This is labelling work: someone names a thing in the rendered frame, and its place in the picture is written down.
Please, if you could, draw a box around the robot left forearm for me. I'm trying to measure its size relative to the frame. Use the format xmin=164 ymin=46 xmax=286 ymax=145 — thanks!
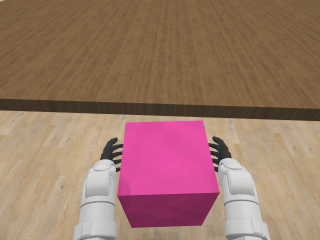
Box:
xmin=73 ymin=159 xmax=117 ymax=240

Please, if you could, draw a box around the carton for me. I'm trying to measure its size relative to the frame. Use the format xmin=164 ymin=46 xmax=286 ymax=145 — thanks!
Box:
xmin=117 ymin=120 xmax=220 ymax=228

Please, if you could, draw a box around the robot right forearm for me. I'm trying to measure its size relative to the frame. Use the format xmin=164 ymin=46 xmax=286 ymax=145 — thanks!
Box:
xmin=218 ymin=158 xmax=271 ymax=240

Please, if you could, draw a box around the right robot hand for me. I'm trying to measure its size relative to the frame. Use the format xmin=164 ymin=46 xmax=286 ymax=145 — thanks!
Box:
xmin=208 ymin=136 xmax=232 ymax=173

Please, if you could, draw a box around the left robot hand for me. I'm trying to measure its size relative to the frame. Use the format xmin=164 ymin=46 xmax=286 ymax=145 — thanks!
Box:
xmin=100 ymin=137 xmax=124 ymax=172

